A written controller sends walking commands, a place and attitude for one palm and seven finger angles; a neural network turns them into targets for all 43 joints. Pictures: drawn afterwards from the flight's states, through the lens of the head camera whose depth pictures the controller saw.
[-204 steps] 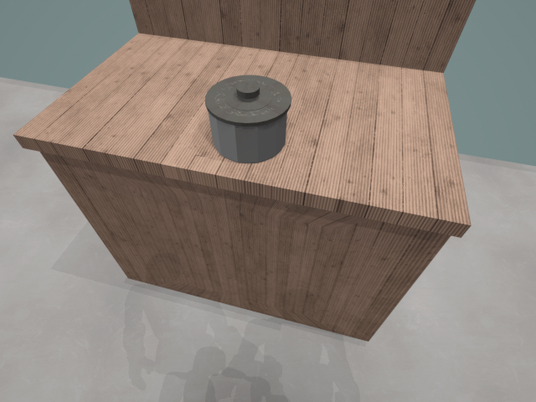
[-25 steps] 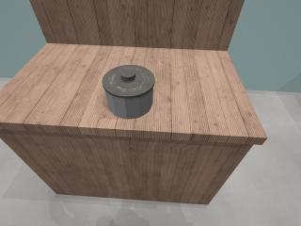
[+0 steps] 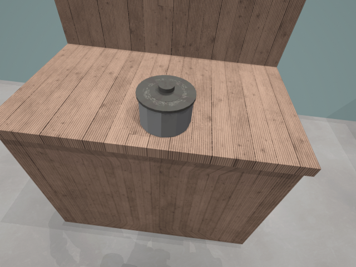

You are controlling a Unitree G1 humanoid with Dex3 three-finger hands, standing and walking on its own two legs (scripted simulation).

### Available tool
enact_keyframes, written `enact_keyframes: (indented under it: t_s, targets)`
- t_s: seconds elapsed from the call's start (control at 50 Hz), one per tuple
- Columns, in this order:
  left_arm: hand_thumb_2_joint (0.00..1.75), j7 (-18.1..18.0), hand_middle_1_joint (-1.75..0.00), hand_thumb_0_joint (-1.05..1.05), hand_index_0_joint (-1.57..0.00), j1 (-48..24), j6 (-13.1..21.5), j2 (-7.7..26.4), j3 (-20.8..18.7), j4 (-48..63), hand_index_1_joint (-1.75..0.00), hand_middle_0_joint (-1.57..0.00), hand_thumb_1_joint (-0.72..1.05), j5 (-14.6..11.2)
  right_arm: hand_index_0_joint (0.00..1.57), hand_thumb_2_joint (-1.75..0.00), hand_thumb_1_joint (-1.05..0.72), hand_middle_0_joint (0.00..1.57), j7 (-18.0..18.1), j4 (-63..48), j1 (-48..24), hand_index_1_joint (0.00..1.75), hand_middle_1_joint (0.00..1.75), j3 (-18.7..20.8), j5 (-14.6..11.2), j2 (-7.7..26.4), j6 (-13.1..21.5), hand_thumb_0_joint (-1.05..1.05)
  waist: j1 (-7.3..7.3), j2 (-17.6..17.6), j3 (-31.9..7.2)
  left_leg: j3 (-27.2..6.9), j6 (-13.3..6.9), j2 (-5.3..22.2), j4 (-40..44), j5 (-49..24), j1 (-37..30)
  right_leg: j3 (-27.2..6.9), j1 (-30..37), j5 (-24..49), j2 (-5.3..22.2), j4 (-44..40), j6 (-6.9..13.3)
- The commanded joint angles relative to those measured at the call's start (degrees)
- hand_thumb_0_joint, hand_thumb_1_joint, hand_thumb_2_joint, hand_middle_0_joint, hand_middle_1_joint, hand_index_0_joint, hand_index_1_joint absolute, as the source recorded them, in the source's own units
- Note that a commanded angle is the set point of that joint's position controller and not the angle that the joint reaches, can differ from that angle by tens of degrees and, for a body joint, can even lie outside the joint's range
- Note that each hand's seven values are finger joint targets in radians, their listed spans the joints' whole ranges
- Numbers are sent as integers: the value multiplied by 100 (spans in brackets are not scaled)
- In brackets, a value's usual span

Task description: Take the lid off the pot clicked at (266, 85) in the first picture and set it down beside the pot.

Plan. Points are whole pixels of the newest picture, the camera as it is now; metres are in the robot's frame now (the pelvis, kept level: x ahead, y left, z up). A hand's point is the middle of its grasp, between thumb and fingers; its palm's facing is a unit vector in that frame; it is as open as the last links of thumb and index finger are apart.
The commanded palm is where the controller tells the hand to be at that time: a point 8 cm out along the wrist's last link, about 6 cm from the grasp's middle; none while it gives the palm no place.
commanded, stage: look again from close up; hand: left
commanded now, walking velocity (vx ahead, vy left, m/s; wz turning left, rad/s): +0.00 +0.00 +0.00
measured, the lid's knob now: (166, 86) +0.56 +0.08 +0.12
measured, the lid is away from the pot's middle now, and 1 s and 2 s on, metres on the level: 0.00 0.00 0.00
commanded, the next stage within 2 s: shuffle to correct the standing spot in 0.86 s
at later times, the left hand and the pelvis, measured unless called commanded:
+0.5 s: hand out of the picture -0.05 +0.19 -0.18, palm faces +0.04 -0.99 -0.17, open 7.4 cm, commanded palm none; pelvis -0.02 +0.02 +0.00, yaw +0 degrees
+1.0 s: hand out of the picture -0.06 +0.16 -0.18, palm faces +0.05 -0.99 -0.15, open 7.4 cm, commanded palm none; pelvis -0.03 +0.01 +0.00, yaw +0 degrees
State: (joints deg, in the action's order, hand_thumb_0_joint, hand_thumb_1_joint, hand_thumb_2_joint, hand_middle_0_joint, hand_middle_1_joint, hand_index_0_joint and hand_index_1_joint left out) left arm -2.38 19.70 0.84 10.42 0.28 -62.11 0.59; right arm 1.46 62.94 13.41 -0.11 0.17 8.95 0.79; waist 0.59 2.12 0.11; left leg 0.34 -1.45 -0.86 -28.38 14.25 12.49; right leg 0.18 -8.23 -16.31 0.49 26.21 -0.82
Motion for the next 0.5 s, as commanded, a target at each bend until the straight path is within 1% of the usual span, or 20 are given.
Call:
enact_keyframes:
  t_s: [0.0,0.02,0.06,0.1,0.12,0.14,0.18,0.2,0.22,0.24,0.3,0.32,0.38,0.4,0.42,0.44,0.48]
  targets:
    - [90,-5,-30,0,-20,356,60,555,-94,148,-30,-20,90,8,20,-90,-90,20,33,-193,146,30,30,115,-8,580,108,0,22,-207,319,-617,-60,536,662,-723,-49,-357,-332,682,456,-494,228]
    - [90,-6,-30,0,-20,356,59,532,-85,140,-30,-20,90,10,20,-90,-90,20,31,-196,138,30,30,121,-5,622,104,0,14,-221,303,-618,-58,531,649,-683,-39,-368,-351,652,476,-500,229]
    - [90,-6,-30,0,-20,350,55,521,-76,107,-30,-20,90,16,20,-90,-90,20,26,-158,159,30,30,113,-11,598,102,0,5,-309,406,-631,-55,526,719,-590,25,-369,-376,594,477,-519,226]
    - [90,5,-30,0,-20,358,40,530,-85,107,-30,-20,90,15,20,-90,-90,20,31,-160,207,30,30,112,-8,585,102,0,19,-253,407,-660,-68,551,809,-467,47,-312,-359,486,441,-511,220]
    - [90,2,-30,0,-20,374,34,498,-81,98,-30,-20,90,16,20,-90,-90,20,28,-147,199,30,30,120,-5,605,97,0,27,-359,441,-690,-67,539,848,-309,108,-321,-379,398,447,-523,219]
    - [90,2,-30,0,-20,382,36,497,-78,87,-30,-20,90,23,20,-90,-90,20,22,-143,202,30,30,118,-7,596,93,0,23,-293,490,-697,-65,530,861,-261,143,-315,-398,400,457,-528,217]
    - [90,3,-30,0,-20,393,32,461,-70,48,-30,-20,90,23,20,-90,-90,20,20,-121,250,30,30,124,-4,587,80,0,7,-297,548,-723,-60,526,937,-83,148,-325,-462,299,454,-549,218]
    - [90,11,-30,0,-20,407,22,488,-79,68,-30,-20,90,20,20,-90,-90,20,23,-136,278,30,30,127,-6,570,82,0,33,-261,516,-736,-80,557,989,-6,150,-290,-429,278,430,-540,218]
    - [90,9,-30,0,-20,406,20,464,-74,56,-30,-20,90,25,20,-90,-90,20,22,-132,282,30,30,136,-4,593,84,0,27,-353,513,-764,-80,548,1012,72,200,-299,-420,272,439,-530,213]
    - [90,6,-30,0,-20,420,23,451,-73,44,-30,-20,90,27,20,-90,-90,20,19,-116,283,30,30,137,-2,577,79,0,28,-368,527,-779,-77,542,1029,133,224,-302,-421,267,442,-529,217]
    - [90,14,-30,0,-20,442,29,455,-75,37,-30,-20,90,23,20,-90,-90,20,20,-118,362,30,30,144,-5,545,83,0,31,-206,436,-767,-86,551,1039,114,172,-291,-396,282,434,-528,213]
    - [90,12,-30,0,-20,452,27,418,-74,30,-30,-20,90,22,20,-90,-90,20,22,-115,361,30,30,152,-1,571,82,0,27,-322,438,-776,-85,551,1052,170,172,-289,-437,265,447,-516,214]
    - [90,8,-30,0,-20,486,26,377,-68,2,-30,-20,90,34,20,-90,-90,20,15,-76,417,30,30,145,-2,524,71,0,20,-394,569,-829,-80,544,1159,410,307,-290,-465,229,436,-521,216]
    - [90,16,-30,0,-20,482,14,399,-77,10,-30,-20,90,32,20,-90,-90,20,22,-90,447,30,30,150,-4,500,65,0,32,-298,589,-849,-92,575,1219,540,365,-248,-447,162,400,-508,210]
    - [90,14,-30,0,-20,520,15,365,-67,2,-30,-20,90,35,20,-90,-90,20,18,-86,428,30,30,157,-4,523,64,0,44,-326,598,-849,-88,554,1214,607,375,-262,-477,149,432,-517,209]
    - [90,11,-30,0,-20,510,20,354,-68,-3,-30,-20,90,37,20,-90,-90,20,16,-86,459,30,30,156,-3,505,61,0,21,-285,595,-858,-85,543,1205,600,384,-287,-486,149,425,-517,217]
    - [90,9,-30,0,-20,551,30,324,-70,-5,-30,-20,90,36,20,-90,-90,20,12,-61,505,30,30,159,-2,459,60,0,21,-301,591,-835,-80,522,1190,596,375,-297,-522,114,446,-542,223]
